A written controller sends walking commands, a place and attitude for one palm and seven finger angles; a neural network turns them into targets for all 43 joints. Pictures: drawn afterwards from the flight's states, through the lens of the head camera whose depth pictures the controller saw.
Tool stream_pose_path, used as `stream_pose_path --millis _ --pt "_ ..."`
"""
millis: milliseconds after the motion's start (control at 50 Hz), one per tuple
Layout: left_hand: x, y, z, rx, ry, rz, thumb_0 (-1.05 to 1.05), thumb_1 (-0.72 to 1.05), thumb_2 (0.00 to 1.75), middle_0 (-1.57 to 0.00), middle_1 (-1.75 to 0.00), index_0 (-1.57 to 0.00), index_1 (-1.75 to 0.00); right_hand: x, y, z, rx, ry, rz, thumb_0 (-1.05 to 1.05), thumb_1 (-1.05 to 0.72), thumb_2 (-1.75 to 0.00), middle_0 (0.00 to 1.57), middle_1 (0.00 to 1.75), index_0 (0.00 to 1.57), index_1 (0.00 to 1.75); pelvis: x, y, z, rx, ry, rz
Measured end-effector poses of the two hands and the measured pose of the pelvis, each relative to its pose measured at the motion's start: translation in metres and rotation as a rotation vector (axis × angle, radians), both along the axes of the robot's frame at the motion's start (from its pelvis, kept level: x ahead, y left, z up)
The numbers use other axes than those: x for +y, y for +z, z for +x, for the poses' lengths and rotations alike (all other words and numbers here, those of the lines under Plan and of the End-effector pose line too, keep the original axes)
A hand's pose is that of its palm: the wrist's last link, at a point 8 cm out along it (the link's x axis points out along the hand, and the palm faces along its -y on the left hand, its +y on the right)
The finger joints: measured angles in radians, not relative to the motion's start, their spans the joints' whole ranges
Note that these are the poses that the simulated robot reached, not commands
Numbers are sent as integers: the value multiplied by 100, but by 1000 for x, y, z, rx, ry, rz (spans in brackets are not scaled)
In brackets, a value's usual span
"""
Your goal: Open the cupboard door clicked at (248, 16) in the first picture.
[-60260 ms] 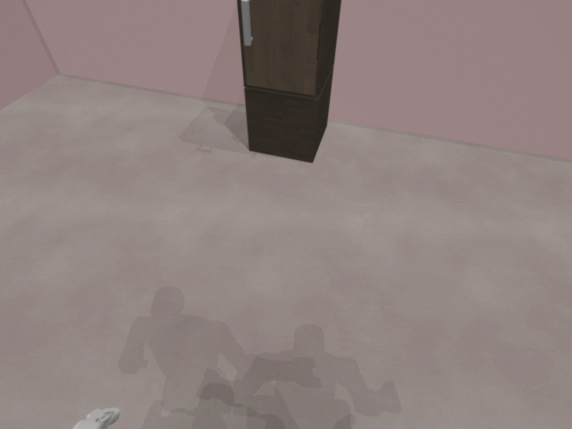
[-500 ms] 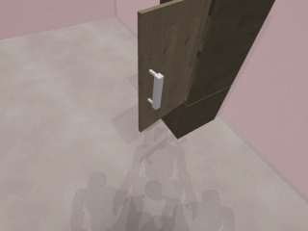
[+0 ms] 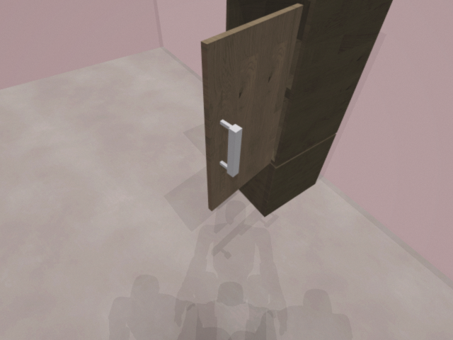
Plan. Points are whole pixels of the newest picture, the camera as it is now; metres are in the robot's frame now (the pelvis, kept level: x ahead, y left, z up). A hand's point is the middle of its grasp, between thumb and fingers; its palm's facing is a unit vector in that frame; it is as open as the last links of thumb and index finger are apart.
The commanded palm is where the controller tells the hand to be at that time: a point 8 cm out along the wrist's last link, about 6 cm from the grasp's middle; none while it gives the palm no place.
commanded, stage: let the arm hang, fingers relaxed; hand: left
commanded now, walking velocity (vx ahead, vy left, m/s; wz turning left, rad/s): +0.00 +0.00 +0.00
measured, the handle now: (228, 148) +0.60 +0.03 -0.05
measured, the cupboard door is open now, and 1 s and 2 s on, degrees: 100 100 100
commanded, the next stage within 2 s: look to check the result in 0.10 s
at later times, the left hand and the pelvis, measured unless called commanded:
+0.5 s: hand out of the picture +0.01 +0.17 -0.18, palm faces +0.03 -0.98 -0.20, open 7.4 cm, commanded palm none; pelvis +0.02 +0.00 +0.00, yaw +0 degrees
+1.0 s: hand out of the picture +0.04 +0.17 -0.17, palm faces +0.02 -0.98 -0.20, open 7.4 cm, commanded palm none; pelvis +0.04 -0.01 +0.00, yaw +0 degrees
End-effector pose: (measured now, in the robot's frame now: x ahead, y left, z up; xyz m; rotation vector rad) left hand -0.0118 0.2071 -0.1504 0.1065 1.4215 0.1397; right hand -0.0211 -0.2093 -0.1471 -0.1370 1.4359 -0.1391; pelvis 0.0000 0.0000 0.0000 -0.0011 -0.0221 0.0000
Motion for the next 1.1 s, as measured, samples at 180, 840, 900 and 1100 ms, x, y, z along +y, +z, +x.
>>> stream_pose_path --millis 180,840,900,1100 --pt "7 2 -1 35 5 8 1 91 89 -20 -30 -20 -30 5 0 3 20 -5 3 1 -91 -90 20 30 20 30 4 0 7 7 -1 0" --pt "10 6 45 -7 -17 39 1 91 89 -20 -30 -20 -30 -16 -1 50 -22 14 -21 1 -91 -90 20 30 20 30 -4 1 33 7 -5 5" --pt "10 6 47 -10 -18 42 1 91 89 -20 -30 -20 -30 -18 -1 52 -22 13 -21 1 -91 -90 20 30 20 30 -6 1 35 7 -6 6" --pt "7 9 50 -10 -19 55 1 91 89 -20 -30 -20 -30 -25 -1 53 -15 14 -17 1 -91 -90 20 30 20 30 -12 2 38 5 -6 8"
